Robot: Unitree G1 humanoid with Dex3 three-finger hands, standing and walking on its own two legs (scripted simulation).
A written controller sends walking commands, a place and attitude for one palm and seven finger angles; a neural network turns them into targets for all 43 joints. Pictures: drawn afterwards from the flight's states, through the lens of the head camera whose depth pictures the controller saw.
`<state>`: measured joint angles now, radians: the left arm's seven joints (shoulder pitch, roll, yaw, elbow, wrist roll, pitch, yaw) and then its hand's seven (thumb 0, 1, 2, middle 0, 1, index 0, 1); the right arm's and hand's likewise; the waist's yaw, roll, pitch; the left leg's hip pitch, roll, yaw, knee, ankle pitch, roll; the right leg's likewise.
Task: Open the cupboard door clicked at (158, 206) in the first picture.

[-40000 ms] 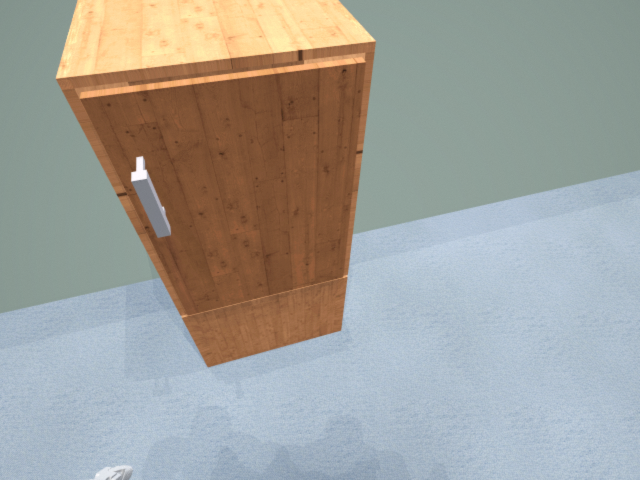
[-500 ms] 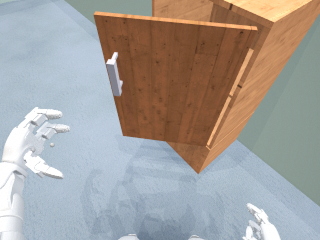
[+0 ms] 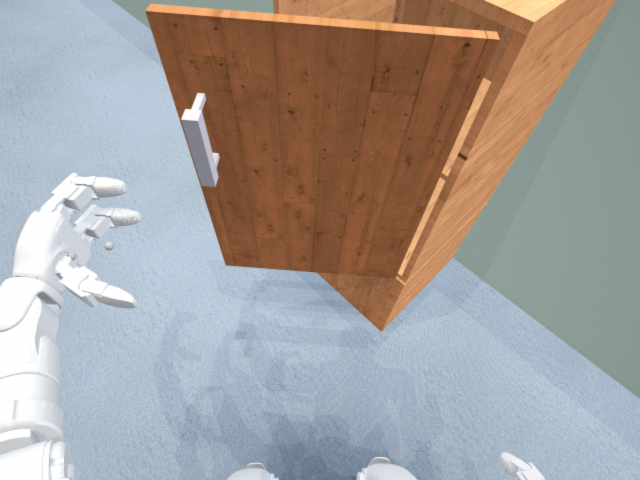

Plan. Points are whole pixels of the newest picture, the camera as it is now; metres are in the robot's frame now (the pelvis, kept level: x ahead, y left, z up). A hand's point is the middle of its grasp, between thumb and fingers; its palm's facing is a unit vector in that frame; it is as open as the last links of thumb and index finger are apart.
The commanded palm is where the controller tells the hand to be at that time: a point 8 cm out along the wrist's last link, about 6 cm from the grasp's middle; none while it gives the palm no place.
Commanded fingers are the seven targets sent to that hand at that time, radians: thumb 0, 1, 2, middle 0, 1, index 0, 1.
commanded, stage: move the hooked fingers beside the handle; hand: left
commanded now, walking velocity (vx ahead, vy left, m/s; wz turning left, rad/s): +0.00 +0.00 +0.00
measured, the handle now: (205, 141) +0.56 +0.18 +0.06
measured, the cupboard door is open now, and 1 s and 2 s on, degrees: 42 42 42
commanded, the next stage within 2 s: slide the fingers in behind the handle in 1.74 s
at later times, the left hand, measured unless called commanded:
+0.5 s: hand (140, 196) +0.45 +0.24 +0.07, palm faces -0.05 -1.00 -0.01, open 14.0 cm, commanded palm +0.43 +0.29 +0.07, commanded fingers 0.00 -0.50 0.30 -0.30 -1.20 -0.30 -1.20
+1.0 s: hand (156, 161) +0.51 +0.24 +0.07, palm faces -0.07 -1.00 +0.01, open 14.0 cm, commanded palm +0.49 +0.29 +0.06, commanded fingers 0.00 -0.50 0.30 -0.30 -1.20 -0.30 -1.20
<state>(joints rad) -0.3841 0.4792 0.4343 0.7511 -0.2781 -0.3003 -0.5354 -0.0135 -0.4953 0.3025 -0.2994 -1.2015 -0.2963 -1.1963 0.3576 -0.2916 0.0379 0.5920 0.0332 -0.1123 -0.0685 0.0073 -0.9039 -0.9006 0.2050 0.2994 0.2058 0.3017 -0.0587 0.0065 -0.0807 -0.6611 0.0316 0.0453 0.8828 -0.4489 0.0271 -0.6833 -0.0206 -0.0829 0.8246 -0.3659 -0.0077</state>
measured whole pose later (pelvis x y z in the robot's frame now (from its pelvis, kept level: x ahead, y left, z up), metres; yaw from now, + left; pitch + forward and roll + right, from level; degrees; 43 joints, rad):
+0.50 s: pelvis +0.00 +0.00 -0.01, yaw -1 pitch +17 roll -2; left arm -0.72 0.59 0.46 1.09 -0.18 -0.34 -0.50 -0.01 -0.49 0.30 -0.30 -1.20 -0.30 -1.20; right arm 0.37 -0.29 0.05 0.60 0.02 -0.01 -0.05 0.00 -0.90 -0.90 0.21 0.30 0.21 0.30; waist -0.12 0.00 -0.08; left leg -0.77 0.05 0.05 0.94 -0.47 0.02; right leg -0.80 -0.01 -0.08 0.87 -0.38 -0.01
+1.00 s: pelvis +0.00 +0.00 -0.02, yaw -2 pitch +21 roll -3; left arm -0.93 0.69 0.49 1.24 -0.12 -0.33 -0.48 -0.01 -0.50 0.30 -0.30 -1.20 -0.30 -1.20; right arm 0.41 -0.29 0.06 0.60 0.01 0.07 -0.04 0.00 -0.91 -0.90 0.21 0.30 0.21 0.30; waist -0.18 0.01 -0.09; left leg -0.88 0.06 0.04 0.99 -0.49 0.03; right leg -0.89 0.01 -0.08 0.89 -0.37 -0.01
